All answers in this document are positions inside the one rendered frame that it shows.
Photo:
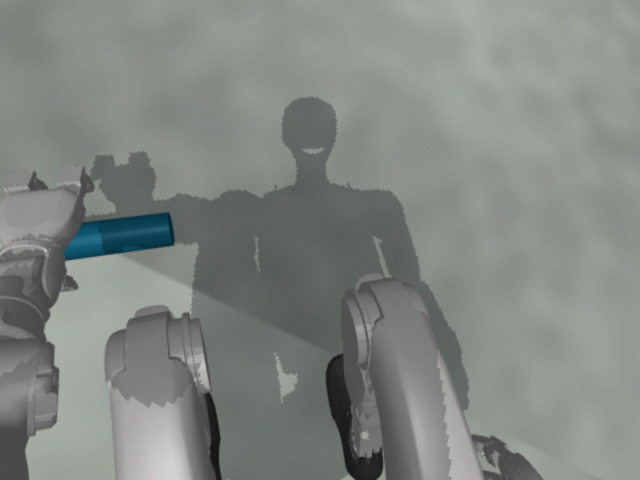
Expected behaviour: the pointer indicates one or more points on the left robot hand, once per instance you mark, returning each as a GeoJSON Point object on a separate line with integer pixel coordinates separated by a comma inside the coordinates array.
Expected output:
{"type": "Point", "coordinates": [32, 211]}

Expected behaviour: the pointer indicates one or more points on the left robot arm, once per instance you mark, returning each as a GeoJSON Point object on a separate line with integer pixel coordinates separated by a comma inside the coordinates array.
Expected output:
{"type": "Point", "coordinates": [31, 274]}

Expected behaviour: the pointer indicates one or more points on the left robot foot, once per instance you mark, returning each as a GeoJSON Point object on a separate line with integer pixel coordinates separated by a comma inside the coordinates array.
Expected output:
{"type": "Point", "coordinates": [215, 437]}

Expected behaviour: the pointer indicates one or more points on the right robot hand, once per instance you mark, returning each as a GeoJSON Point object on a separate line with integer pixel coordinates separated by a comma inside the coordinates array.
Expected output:
{"type": "Point", "coordinates": [512, 466]}

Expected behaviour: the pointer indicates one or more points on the bottle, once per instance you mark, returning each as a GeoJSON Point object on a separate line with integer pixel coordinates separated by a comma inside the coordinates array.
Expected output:
{"type": "Point", "coordinates": [120, 235]}

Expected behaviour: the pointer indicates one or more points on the right robot foot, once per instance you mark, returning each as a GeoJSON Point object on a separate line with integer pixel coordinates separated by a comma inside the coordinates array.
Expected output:
{"type": "Point", "coordinates": [360, 468]}

